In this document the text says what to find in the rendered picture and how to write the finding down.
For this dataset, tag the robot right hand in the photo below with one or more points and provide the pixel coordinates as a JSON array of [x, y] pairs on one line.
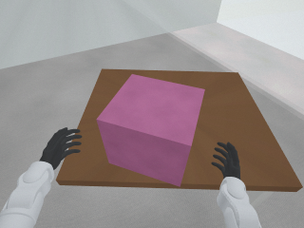
[[231, 166]]

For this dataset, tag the robot left hand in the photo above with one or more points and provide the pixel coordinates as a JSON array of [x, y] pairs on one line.
[[57, 146]]

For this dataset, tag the carton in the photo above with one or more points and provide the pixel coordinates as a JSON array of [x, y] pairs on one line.
[[149, 127]]

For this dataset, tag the left robot forearm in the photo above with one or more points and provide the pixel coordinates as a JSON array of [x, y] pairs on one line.
[[24, 204]]

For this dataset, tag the right robot forearm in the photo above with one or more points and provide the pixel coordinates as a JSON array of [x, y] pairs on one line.
[[235, 205]]

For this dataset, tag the table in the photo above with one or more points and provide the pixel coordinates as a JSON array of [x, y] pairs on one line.
[[228, 114]]

